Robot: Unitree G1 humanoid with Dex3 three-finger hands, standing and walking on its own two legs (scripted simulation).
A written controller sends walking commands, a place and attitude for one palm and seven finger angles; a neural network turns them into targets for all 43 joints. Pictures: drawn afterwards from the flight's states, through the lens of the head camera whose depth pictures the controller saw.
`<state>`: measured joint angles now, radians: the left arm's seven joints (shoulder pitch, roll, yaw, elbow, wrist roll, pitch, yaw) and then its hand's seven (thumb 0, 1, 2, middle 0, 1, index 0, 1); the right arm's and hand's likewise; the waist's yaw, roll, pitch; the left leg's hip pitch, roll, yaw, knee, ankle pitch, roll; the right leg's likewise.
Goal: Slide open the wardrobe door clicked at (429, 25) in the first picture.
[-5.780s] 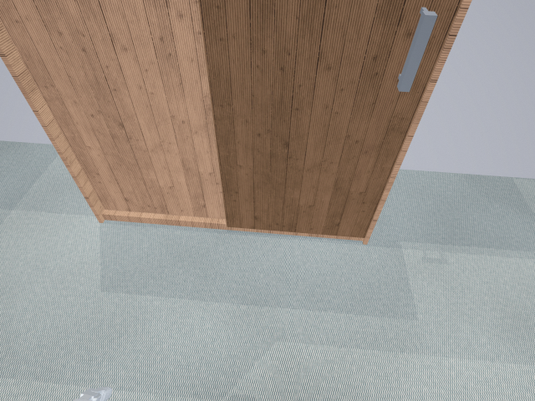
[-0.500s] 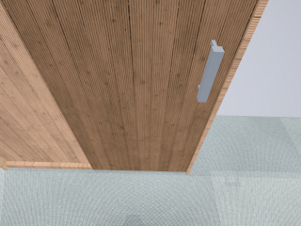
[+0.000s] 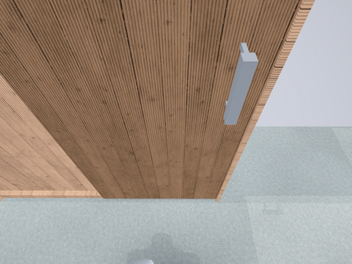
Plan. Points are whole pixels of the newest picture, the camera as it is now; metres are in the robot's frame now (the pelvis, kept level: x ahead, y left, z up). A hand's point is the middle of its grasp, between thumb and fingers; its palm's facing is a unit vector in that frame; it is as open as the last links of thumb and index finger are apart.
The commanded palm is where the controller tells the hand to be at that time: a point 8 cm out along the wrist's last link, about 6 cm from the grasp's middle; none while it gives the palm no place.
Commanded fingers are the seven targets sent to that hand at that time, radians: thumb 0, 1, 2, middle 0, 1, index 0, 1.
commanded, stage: come to a stop and stand still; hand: right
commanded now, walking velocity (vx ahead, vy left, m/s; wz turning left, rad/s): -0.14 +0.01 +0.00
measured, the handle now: (236, 86) +0.47 -0.10 +0.14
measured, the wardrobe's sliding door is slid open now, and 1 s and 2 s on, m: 0.00 0.00 0.00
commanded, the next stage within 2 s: look again from close up in 1.26 s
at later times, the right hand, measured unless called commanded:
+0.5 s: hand out of the picture +0.04 -0.18 -0.16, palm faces +0.01 +0.97 -0.24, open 7.4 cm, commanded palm none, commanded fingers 0.00 -0.90 -0.90 0.20 0.30 0.20 0.30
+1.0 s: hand out of the picture +0.01 -0.16 -0.15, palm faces +0.00 +0.96 -0.27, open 7.4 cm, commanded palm none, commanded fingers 0.00 -0.90 -0.90 0.20 0.30 0.20 0.30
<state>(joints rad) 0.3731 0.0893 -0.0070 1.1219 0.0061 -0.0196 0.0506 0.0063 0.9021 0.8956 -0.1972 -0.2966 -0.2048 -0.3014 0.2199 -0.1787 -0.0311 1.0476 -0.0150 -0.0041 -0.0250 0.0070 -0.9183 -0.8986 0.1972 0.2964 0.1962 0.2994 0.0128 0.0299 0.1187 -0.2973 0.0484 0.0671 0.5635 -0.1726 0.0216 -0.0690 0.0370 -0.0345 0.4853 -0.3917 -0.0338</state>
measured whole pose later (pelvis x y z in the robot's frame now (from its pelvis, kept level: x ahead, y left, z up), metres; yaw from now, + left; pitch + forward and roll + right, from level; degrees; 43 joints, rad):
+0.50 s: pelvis -0.01 +0.00 +0.00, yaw +0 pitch -2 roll -1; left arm 0.25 0.19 0.03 0.95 0.01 -0.01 0.04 0.01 0.91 0.90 -0.19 -0.30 -0.20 -0.30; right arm 0.22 -0.17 0.00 1.03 -0.01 0.01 -0.02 0.00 -0.91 -0.90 0.20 0.30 0.20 0.30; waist 0.01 -0.03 0.03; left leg -0.29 0.03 0.04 0.58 -0.25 0.01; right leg -0.08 0.01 -0.08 0.51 -0.39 -0.03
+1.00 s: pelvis -0.03 +0.04 +0.01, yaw -1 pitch -2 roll -1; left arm 0.35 0.22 -0.01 1.11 0.02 -0.01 0.02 0.01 0.91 0.90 -0.19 -0.30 -0.20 -0.30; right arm 0.21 -0.18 0.01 1.10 -0.01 -0.01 -0.01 0.00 -0.91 -0.90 0.20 0.30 0.20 0.30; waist 0.02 -0.05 0.05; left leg -0.27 0.01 0.08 0.48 -0.18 0.05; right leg -0.07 -0.01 -0.05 0.39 -0.30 0.02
